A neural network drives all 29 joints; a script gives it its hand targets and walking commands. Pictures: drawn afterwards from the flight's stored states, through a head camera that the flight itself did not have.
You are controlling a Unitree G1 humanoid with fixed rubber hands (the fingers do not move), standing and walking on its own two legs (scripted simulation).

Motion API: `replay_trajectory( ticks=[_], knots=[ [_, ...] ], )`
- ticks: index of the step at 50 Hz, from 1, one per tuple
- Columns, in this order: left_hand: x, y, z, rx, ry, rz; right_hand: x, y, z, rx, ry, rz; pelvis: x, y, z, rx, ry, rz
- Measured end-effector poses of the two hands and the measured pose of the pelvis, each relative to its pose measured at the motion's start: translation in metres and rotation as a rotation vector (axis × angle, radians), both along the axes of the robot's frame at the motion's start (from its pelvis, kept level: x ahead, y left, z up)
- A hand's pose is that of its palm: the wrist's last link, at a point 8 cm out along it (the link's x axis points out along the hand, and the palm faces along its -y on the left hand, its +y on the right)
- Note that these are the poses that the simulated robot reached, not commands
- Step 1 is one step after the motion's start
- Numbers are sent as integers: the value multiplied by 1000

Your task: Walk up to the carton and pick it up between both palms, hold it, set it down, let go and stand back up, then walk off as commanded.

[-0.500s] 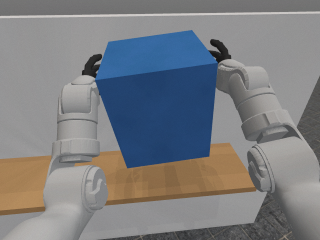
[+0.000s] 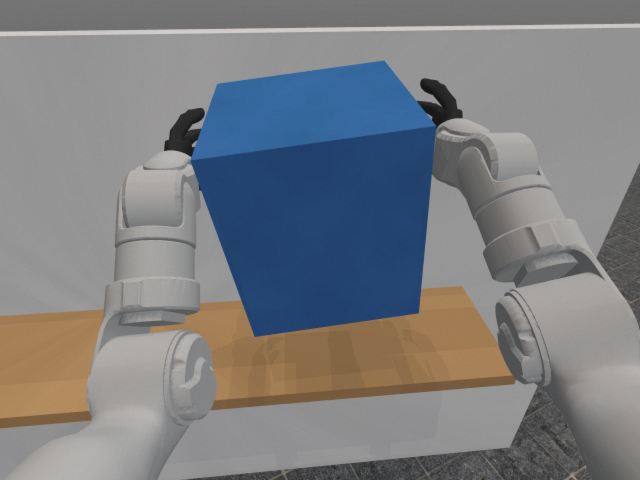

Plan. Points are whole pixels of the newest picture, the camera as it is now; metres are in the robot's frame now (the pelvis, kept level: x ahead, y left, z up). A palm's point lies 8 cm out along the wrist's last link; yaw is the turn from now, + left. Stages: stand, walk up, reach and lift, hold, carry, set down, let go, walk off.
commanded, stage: hold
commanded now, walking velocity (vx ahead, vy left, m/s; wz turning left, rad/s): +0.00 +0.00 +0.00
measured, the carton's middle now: (319, 199) +0.38 -0.02 +0.26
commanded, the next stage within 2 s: set down in 1.26 s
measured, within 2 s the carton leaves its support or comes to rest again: neither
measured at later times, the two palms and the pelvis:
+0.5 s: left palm (176, 170) +0.37 +0.14 +0.31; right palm (439, 140) +0.36 -0.16 +0.34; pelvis +0.00 +0.00 +0.00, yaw +0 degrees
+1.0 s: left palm (169, 171) +0.37 +0.15 +0.31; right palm (433, 139) +0.36 -0.15 +0.34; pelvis +0.00 +0.00 +0.00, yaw +0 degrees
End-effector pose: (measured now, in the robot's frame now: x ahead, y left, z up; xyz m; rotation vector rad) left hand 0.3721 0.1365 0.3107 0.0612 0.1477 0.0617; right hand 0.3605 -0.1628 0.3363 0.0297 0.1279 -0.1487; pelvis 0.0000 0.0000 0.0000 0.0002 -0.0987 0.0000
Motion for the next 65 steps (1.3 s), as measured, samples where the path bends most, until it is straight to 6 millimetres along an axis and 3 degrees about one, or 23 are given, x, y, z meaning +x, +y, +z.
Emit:
replay_trajectory(
  ticks=[9, 20, 32, 43, 56, 65],
  knots=[
    [-9, 27, 0, -7, -3, 63, 9, 26, 1, -12, -2, 61, 0, 0, 0, -1, 0, 0],
    [2, -3, 1, -3, -2, -13, -2, -3, 0, 8, -1, -12, 0, 0, 0, 0, 0, 0],
    [-10, 26, 0, -6, -3, 62, 8, 26, 1, -12, -2, 60, -1, 0, 0, 0, -1, 0],
    [1, -3, 1, -3, -3, -10, -2, -3, 0, 10, -2, -11, 0, 0, 0, 0, 0, 0],
    [-10, 26, 0, -7, -4, 63, 8, 26, 1, -9, -1, 59, 0, 0, 0, -1, -1, 0],
    [1, 1, 2, -4, -4, -4, -1, 0, 0, 6, -2, -5, 0, 0, 0, 0, 0, 0]
  ],
)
